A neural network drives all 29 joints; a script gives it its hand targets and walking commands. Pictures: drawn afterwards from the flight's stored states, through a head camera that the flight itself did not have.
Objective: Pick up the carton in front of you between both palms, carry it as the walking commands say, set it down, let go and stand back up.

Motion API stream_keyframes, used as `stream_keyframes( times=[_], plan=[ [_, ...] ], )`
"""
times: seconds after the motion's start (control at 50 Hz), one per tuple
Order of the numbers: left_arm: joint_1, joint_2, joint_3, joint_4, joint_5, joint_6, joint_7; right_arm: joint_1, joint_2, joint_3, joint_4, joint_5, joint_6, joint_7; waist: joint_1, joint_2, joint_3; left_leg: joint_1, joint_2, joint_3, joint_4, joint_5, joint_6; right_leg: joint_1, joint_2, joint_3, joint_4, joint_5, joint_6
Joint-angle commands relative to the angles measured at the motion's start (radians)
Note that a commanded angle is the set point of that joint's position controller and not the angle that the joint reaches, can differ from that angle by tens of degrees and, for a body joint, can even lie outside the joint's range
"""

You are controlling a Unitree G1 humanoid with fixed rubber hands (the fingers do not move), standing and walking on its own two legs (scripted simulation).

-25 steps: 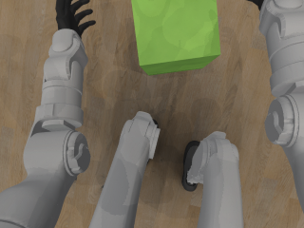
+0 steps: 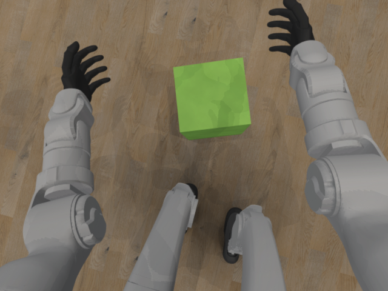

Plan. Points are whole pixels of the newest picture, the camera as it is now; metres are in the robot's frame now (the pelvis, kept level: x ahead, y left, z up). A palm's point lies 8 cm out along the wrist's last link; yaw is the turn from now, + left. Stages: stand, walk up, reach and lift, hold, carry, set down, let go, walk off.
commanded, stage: let go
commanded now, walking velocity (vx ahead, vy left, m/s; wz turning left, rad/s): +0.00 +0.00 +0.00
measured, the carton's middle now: (211, 105) +0.53 +0.09 -0.48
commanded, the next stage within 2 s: stand in 1.44 s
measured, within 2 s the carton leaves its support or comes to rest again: neither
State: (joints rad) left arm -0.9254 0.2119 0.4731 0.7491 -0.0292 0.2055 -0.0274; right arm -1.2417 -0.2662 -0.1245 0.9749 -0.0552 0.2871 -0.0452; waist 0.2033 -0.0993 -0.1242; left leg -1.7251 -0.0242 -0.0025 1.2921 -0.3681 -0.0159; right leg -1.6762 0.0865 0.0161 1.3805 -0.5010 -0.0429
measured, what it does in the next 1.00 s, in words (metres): rises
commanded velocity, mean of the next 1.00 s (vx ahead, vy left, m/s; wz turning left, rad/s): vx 0.00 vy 0.00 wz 0.00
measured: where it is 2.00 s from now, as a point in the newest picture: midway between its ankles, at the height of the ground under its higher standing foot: (206, 226)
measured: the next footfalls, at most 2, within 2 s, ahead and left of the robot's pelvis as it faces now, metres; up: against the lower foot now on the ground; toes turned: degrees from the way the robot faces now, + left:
none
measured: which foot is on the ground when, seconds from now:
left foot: down 0.00-1.00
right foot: down 0.00-1.00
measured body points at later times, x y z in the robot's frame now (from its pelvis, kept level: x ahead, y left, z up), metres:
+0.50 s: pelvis +0.02 +0.06 +0.13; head +0.19 +0.07 +0.54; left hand +0.32 +0.32 +0.05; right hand +0.38 -0.09 +0.03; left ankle +0.09 +0.12 -0.57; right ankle +0.04 -0.08 -0.57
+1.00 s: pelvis +0.09 +0.02 +0.17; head +0.10 +0.00 +0.62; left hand +0.26 +0.25 +0.11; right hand +0.28 -0.19 +0.08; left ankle +0.09 +0.12 -0.57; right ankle +0.05 -0.06 -0.57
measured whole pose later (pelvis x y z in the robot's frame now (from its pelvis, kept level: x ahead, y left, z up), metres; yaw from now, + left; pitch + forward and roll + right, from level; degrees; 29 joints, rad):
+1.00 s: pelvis +0.09 +0.02 +0.17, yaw -1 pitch -3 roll +1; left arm 0.21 0.20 0.00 0.44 -0.01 0.14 -0.06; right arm 0.15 -0.15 -0.08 0.50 -0.08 0.10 0.03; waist 0.03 0.05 0.08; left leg -0.15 -0.07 -0.01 0.47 -0.26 0.04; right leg -0.11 0.05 0.05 0.52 -0.35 -0.05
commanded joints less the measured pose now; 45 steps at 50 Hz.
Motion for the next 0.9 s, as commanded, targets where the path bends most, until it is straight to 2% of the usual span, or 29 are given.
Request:
stream_keyframes(
  times=[0.0,0.08,0.12,0.14,0.16,0.18,0.2,0.22,0.24,0.3,0.32,0.36,0.38,0.46,0.52,0.54,0.56,0.6,0.62,0.64,0.66,0.68,0.74,0.76,0.78,0.8,0.84,0.86,0.88],
  plan=[
    [-0.15,0.133,-0.003,-0.143,0.027,-0.058,-0.02,-0.146,-0.088,-0.1,-0.13,-0.042,-0.086,-0.025,0.054,0.035,-0.927,0.77,-0.015,0.039,-0.162,0.651,-0.039,0.542,0.006,0.058,-0.26,0.445,0.068],
    [0.097,0.1,-0.093,-0.156,-0.003,-0.058,-0.022,0.011,-0.019,-0.007,-0.237,-0.015,-0.093,-0.045,0.066,-0.012,-1.026,0.941,-0.007,0.043,-0.238,0.738,-0.019,0.758,0.009,0.068,-0.372,0.583,0.057],
    [0.181,0.153,-0.1,-0.205,0.035,-0.076,-0.054,0.179,0.031,-0.007,-0.264,-0.068,-0.096,-0.066,0.022,-0.106,-1.023,0.866,-0.022,0.042,-0.285,0.668,0.0,0.913,-0.018,0.074,-0.381,0.713,0.073],
    [0.257,0.145,-0.117,-0.267,0.045,-0.08,-0.057,0.213,0.025,-0.049,-0.328,-0.067,-0.102,-0.076,0.03,0.007,-1.074,0.932,-0.021,0.037,-0.317,0.685,-0.008,0.968,-0.014,0.074,-0.393,0.701,0.065],
    [0.255,0.154,-0.126,-0.313,0.031,-0.082,-0.076,0.297,0.069,-0.055,-0.394,-0.084,-0.106,-0.088,-0.031,-0.061,-1.077,0.999,-0.021,0.029,-0.316,0.681,-0.001,0.961,-0.005,0.062,-0.438,0.661,0.081],
    [0.393,0.167,-0.137,-0.328,0.058,-0.084,-0.083,0.384,0.099,-0.023,-0.406,-0.065,-0.101,-0.093,0.031,-0.03,-1.099,1.035,-0.013,0.04,-0.353,0.69,-0.004,1.03,-0.011,0.071,-0.445,0.675,0.071],
    [0.373,0.137,-0.206,-0.31,-0.001,-0.102,-0.094,0.391,0.132,-0.013,-0.454,-0.056,-0.125,-0.093,-0.055,-0.086,-0.971,0.998,-0.012,0.009,-0.37,0.641,-0.004,0.997,-0.009,0.032,-0.444,0.658,0.089],
    [0.441,0.122,-0.157,-0.274,0.063,-0.087,-0.098,0.462,0.125,-0.047,-0.414,-0.068,-0.119,-0.11,0.044,0.009,-0.891,1.063,-0.024,0.033,-0.399,0.627,0.008,0.945,-0.012,0.06,-0.523,0.571,0.085],
    [0.434,0.152,-0.173,-0.308,0.07,-0.098,-0.107,0.501,0.184,-0.023,-0.447,-0.049,-0.127,-0.112,-0.003,0.0,-0.768,1.065,-0.01,0.009,-0.439,0.5,0.022,0.854,-0.01,0.043,-0.556,0.42,0.09],
    [0.503,0.163,-0.21,-0.347,0.092,-0.12,-0.123,0.553,0.225,-0.026,-0.538,-0.033,-0.149,-0.109,0.029,0.051,-0.552,1.217,0.009,-0.015,-0.518,0.412,0.026,0.807,-0.01,0.028,-0.649,0.242,0.081],
    [0.41,0.181,-0.239,-0.409,0.065,-0.141,-0.125,0.556,0.135,-0.098,-0.56,-0.05,-0.16,-0.103,-0.069,0.064,-0.513,1.255,0.015,-0.035,-0.557,0.36,0.026,0.787,-0.006,0.005,-0.657,0.185,0.078],
    [0.567,0.167,-0.29,-0.384,0.085,-0.143,-0.125,0.648,0.143,-0.034,-0.559,-0.008,-0.174,-0.099,0.006,0.129,-0.417,1.392,0.039,-0.085,-0.614,0.227,0.017,0.801,-0.017,0.02,-0.678,0.094,0.074],
    [0.583,0.089,-0.36,-0.337,0.053,-0.136,-0.125,0.704,0.148,-0.056,-0.491,0.006,-0.173,-0.085,-0.063,0.144,-0.333,1.399,0.045,-0.122,-0.656,0.109,0.003,0.797,-0.026,0.017,-0.679,0.072,0.067],
    [0.741,0.054,-0.425,-0.373,0.027,-0.134,-0.101,0.839,0.009,-0.124,-0.447,-0.046,-0.199,-0.04,-0.087,0.196,-0.192,1.546,0.1,-0.202,-0.788,-0.076,-0.01,0.848,-0.017,-0.02,-0.672,0.086,0.054],
    [0.861,0.042,-0.453,-0.369,0.016,-0.145,-0.071,0.975,0.032,-0.093,-0.385,-0.043,-0.231,0.004,-0.06,0.22,-0.185,1.655,0.118,-0.266,-0.863,-0.064,-0.021,0.906,-0.022,-0.018,-0.677,0.096,0.039],
    [0.87,0.012,-0.445,-0.393,0.005,-0.146,-0.056,1.004,0.057,-0.095,-0.437,-0.049,-0.249,0.019,-0.099,0.188,-0.173,1.724,0.154,-0.311,-0.876,-0.029,-0.021,0.915,-0.026,-0.006,-0.69,0.124,0.044],
    [0.881,0.054,-0.408,-0.431,0.034,-0.154,-0.05,1.022,0.067,-0.071,-0.397,-0.039,-0.257,0.019,-0.045,0.211,-0.167,1.624,0.114,-0.243,-0.841,0.052,-0.037,0.998,-0.03,-0.006,-0.706,0.139,0.032],
    [0.967,0.012,-0.467,-0.362,0.003,-0.16,-0.026,1.072,0.036,-0.035,-0.363,-0.012,-0.266,0.035,-0.07,0.193,-0.133,1.701,0.146,-0.299,-0.871,0.042,-0.037,1.018,-0.051,0.034,-0.756,0.136,0.02],
    [0.993,0.038,-0.457,-0.459,0.025,-0.173,-0.022,1.173,-0.011,-0.134,-0.384,-0.057,-0.278,0.027,-0.15,0.208,-0.074,1.704,0.15,-0.272,-0.891,0.169,-0.055,1.046,-0.036,0.014,-0.79,0.177,0.023],
    [0.99,0.054,-0.464,-0.488,0.021,-0.181,-0.021,1.101,0.06,-0.013,-0.479,0.015,-0.298,0.044,-0.06,0.226,-0.14,1.734,0.123,-0.26,-0.854,0.205,-0.049,1.137,-0.062,0.045,-0.817,0.177,0.014],
    [0.971,0.115,-0.481,-0.486,0.028,-0.18,-0.03,1.11,0.092,-0.047,-0.434,0.018,-0.295,0.046,-0.114,0.243,-0.107,1.716,0.131,-0.255,-0.849,0.208,-0.031,1.12,-0.05,0.036,-0.803,0.188,0.021],
    [1.007,0.045,-0.505,-0.458,0.03,-0.154,-0.031,1.151,0.074,-0.018,-0.384,0.03,-0.284,0.047,-0.09,0.308,-0.06,1.654,0.121,-0.222,-0.876,0.099,-0.041,1.235,-0.073,0.066,-0.853,0.178,0.005],
    [0.993,0.055,-0.479,-0.444,0.027,-0.137,-0.038,1.205,0.065,-0.027,-0.419,0.028,-0.252,0.063,-0.145,0.185,0.04,1.681,0.124,-0.225,-0.924,-0.014,-0.003,1.267,-0.065,0.038,-0.876,0.167,0.027],
    [1.043,0.035,-0.48,-0.42,0.032,-0.131,-0.027,1.185,0.053,0.012,-0.443,0.021,-0.251,0.07,-0.123,0.255,0.1,1.631,0.12,-0.223,-0.948,-0.025,0.006,1.292,-0.072,0.05,-0.898,0.148,0.01],
    [1.008,0.035,-0.464,-0.391,0.037,-0.117,-0.028,1.206,0.043,-0.017,-0.461,-0.019,-0.25,0.072,-0.154,0.124,0.155,1.572,0.099,-0.175,-0.923,-0.1,0.014,1.349,-0.079,0.041,-0.89,0.109,0.019],
    [1.011,0.08,-0.423,-0.465,0.037,-0.123,-0.029,1.166,0.044,0.011,-0.554,-0.006,-0.246,0.069,-0.107,0.103,0.11,1.616,0.114,-0.199,-0.944,0.001,0.021,1.383,-0.085,0.033,-0.91,0.16,0.028],
    [1.111,0.067,-0.449,-0.353,0.033,-0.087,-0.023,1.338,0.004,0.037,-0.519,-0.023,-0.212,0.07,-0.171,0.103,0.194,1.623,0.087,-0.125,-0.928,0.042,0.028,1.394,-0.077,0.02,-0.945,0.168,0.034],
    [1.098,0.048,-0.465,-0.336,0.021,-0.076,-0.038,1.326,-0.011,-0.011,-0.559,-0.047,-0.195,0.064,-0.21,0.0,0.227,1.644,0.064,-0.083,-0.913,0.053,0.024,1.392,-0.079,0.016,-0.977,0.139,0.042],
    [1.076,0.079,-0.419,-0.432,0.032,-0.079,-0.04,1.329,0.04,-0.011,-0.606,-0.039,-0.194,0.062,-0.191,0.002,0.151,1.693,0.033,-0.044,-0.891,0.243,0.026,1.443,-0.087,0.016,-0.998,0.271,0.047]
  ],
)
